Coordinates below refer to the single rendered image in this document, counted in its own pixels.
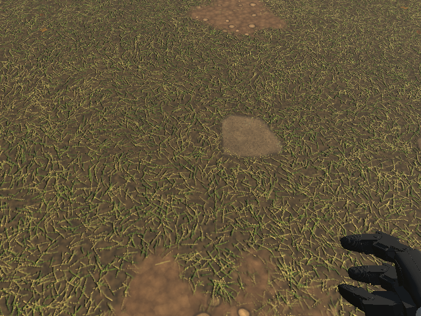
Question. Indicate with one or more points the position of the robot right hand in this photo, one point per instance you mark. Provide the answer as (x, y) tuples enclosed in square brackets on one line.
[(402, 282)]

